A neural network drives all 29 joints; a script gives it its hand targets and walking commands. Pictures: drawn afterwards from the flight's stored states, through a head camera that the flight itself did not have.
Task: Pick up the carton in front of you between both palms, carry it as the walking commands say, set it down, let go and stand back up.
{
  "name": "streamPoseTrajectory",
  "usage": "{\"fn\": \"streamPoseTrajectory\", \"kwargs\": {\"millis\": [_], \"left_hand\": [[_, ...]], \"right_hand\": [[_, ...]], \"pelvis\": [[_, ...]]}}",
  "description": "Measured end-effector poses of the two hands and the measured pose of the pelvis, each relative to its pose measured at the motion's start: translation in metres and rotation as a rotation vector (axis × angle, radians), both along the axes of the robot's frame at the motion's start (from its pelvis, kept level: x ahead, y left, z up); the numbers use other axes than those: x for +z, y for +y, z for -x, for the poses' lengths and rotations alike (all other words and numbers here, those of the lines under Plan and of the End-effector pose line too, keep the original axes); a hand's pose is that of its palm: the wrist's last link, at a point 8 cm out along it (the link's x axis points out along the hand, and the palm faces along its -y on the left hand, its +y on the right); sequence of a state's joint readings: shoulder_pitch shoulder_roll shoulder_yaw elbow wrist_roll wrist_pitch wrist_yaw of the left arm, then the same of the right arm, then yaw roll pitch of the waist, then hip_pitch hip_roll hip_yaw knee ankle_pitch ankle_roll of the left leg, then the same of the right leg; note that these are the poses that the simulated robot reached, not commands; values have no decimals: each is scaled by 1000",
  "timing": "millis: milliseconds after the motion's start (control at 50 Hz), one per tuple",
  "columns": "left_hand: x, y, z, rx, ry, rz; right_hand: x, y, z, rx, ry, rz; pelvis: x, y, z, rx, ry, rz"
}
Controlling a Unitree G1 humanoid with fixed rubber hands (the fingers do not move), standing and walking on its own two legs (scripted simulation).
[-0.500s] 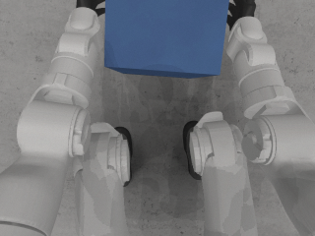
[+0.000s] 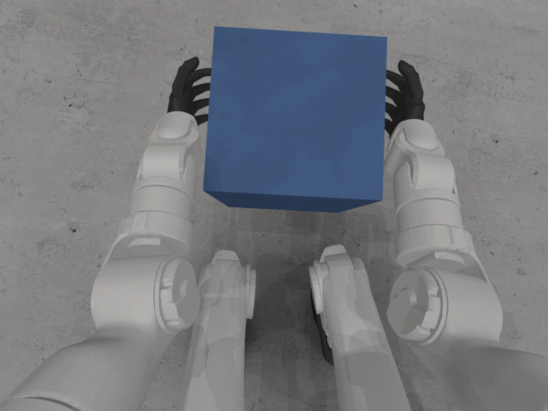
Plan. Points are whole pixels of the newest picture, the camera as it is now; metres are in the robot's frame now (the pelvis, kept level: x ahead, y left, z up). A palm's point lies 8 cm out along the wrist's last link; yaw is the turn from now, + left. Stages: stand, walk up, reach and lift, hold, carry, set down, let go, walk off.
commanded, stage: reach and lift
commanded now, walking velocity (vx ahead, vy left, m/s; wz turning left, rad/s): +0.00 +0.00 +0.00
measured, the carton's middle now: (290, 141) +0.48 -0.02 -0.13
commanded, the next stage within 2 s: none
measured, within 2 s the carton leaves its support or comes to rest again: neither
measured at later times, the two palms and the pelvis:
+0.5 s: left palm (138, 97) +0.45 +0.14 +0.08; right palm (472, 90) +0.45 -0.16 +0.10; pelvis +0.05 +0.00 +0.13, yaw +1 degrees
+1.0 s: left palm out of the picture +0.41 +0.14 +0.23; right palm out of the picture +0.41 -0.16 +0.25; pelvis +0.10 +0.00 +0.27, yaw +0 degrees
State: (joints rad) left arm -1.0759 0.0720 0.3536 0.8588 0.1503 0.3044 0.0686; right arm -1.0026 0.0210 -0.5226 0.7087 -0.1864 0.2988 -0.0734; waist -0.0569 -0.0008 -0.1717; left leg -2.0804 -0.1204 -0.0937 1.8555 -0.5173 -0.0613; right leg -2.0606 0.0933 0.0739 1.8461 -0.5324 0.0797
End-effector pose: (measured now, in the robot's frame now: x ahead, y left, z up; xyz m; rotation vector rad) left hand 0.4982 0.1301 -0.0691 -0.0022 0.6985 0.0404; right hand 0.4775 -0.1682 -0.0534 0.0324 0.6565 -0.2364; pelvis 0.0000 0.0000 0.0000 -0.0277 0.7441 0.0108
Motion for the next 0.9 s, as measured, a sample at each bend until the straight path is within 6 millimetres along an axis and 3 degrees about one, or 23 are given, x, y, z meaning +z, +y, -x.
{"fn": "streamPoseTrajectory", "kwargs": {"millis": [120, 280, 560, 900], "left_hand": [[28, -6, 6, 0, -3, 5], [70, 3, 24, 37, 1, 4], [170, 7, 51, 63, -1, 13], [274, 11, 80, 75, -2, 0]], "right_hand": [[30, -6, 6, -9, -5, -7], [68, 3, 18, 4, -1, -30], [171, 6, 36, 24, -4, -29], [269, 9, 64, 43, -4, -32]], "pelvis": [[28, 2, -8, -8, 5, -4], [67, 0, -23, -10, -30, -15], [150, -2, -52, -1, -175, -14], [244, -1, -88, -6, -383, -22]]}}
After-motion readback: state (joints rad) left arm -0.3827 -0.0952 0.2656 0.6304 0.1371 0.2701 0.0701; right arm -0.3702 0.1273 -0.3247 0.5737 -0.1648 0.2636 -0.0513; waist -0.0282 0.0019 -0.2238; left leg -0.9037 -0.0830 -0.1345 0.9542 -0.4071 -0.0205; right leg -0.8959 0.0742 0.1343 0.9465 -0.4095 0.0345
